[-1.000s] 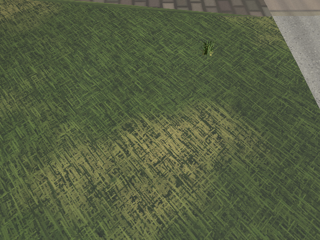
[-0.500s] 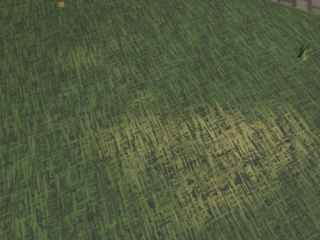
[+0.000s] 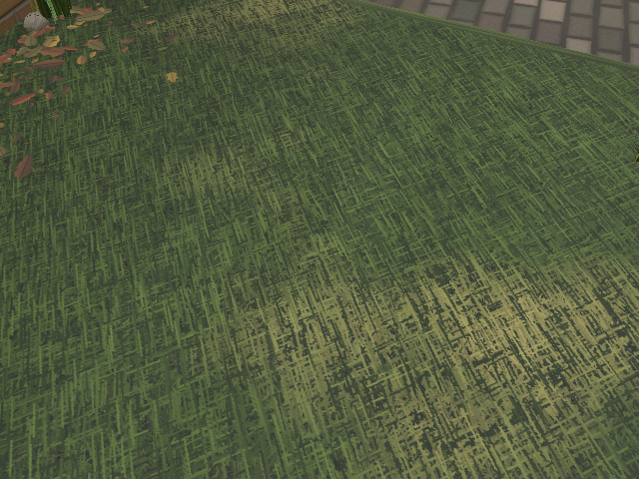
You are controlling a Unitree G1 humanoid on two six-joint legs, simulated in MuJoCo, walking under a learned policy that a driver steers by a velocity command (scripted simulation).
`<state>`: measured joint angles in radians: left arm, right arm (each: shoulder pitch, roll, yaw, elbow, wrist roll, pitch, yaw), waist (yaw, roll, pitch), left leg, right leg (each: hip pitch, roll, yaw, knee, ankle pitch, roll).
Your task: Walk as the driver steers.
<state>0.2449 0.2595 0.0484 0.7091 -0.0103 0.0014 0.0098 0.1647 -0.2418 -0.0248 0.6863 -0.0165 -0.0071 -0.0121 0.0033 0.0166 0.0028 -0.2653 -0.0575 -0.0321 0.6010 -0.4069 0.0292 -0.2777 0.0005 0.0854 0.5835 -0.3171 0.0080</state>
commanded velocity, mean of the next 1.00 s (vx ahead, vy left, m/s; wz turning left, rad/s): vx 0.43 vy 0.00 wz -0.28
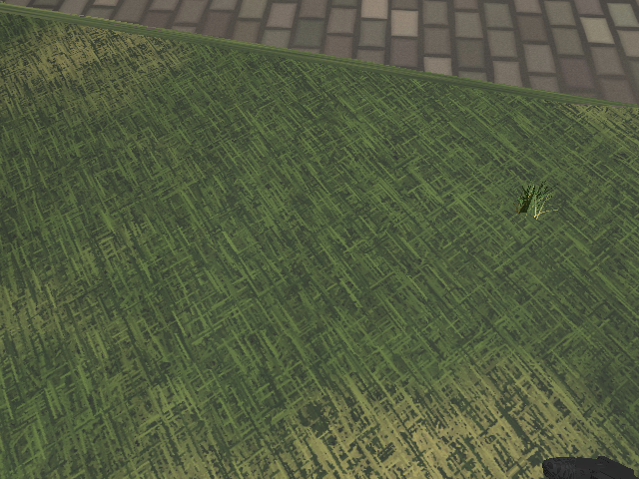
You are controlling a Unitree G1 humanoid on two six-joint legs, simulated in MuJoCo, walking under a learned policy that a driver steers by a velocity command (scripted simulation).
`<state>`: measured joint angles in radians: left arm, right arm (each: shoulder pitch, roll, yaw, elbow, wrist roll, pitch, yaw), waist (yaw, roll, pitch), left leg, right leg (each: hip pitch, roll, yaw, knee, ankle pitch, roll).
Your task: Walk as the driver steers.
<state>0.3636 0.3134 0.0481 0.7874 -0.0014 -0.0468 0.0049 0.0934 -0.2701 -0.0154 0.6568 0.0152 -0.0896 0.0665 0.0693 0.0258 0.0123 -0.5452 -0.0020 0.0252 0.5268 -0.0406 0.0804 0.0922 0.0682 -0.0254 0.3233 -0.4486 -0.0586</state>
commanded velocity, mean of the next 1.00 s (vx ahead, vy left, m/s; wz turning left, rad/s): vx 0.33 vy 0.00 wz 0.44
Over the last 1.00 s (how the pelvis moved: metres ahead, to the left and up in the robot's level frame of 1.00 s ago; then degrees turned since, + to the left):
0.46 -0.18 -0.01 -17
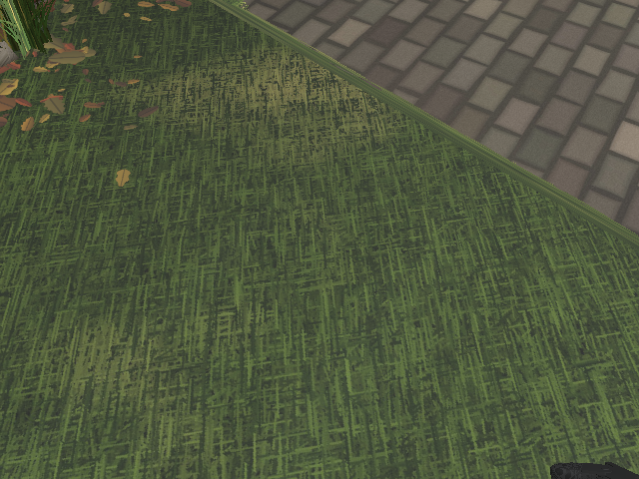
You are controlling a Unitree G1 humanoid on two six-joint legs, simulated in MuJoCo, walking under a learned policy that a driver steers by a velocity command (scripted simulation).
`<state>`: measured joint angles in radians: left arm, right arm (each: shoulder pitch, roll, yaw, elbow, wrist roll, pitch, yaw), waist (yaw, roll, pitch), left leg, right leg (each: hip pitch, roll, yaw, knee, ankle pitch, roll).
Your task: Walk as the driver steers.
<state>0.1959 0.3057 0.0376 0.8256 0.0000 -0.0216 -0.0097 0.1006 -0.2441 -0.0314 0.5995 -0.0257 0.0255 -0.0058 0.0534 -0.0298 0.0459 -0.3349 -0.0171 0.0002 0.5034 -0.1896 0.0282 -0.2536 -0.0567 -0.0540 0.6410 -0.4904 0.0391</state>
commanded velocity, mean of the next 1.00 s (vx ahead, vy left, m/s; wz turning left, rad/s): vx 0.08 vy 0.00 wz -0.34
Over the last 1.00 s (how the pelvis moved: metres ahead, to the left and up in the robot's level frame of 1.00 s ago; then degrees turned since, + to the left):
0.42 0.04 0.01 28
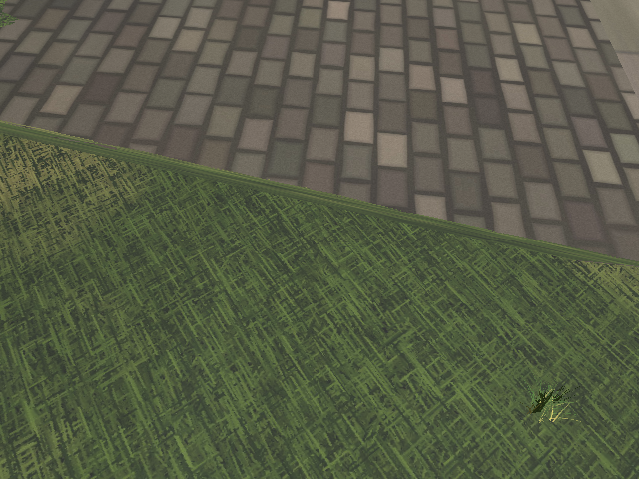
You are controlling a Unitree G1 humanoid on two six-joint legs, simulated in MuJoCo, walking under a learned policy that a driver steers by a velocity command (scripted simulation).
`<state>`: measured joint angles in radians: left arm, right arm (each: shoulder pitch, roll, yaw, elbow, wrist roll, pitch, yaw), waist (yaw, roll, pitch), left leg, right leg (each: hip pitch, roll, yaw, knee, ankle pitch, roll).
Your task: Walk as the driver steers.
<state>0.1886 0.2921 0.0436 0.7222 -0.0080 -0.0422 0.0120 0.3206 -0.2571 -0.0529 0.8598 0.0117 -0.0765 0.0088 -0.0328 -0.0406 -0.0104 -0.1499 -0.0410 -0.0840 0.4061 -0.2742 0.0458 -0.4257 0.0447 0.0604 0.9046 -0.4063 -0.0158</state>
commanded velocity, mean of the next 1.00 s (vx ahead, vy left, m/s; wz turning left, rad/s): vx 0.46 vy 0.00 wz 0.38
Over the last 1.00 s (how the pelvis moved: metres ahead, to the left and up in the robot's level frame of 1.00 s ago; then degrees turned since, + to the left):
0.05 -0.03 0.01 -23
